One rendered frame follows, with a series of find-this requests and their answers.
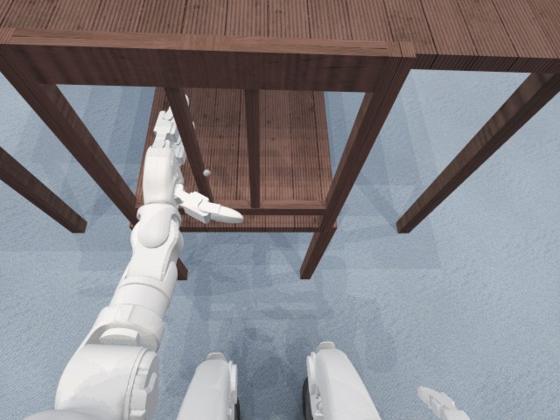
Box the right robot thigh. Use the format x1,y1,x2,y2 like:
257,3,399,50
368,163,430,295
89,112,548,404
306,348,381,420

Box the left robot thigh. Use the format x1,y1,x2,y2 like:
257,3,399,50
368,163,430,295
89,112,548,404
177,359,237,420

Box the table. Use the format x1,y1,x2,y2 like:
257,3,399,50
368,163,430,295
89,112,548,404
0,0,560,234

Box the chair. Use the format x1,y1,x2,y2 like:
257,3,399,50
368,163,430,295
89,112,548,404
0,27,417,280

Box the robot left hand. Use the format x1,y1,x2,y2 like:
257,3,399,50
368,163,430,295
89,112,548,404
143,95,243,224

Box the robot thigh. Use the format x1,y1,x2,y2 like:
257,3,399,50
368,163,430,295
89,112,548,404
306,348,381,420
177,359,237,420

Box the left robot upper arm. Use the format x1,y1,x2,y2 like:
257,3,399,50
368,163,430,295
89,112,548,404
23,344,159,420

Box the robot right hand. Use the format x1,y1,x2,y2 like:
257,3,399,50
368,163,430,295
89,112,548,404
417,386,470,420

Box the left robot forearm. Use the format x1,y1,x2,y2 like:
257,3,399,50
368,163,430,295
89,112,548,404
55,203,184,409

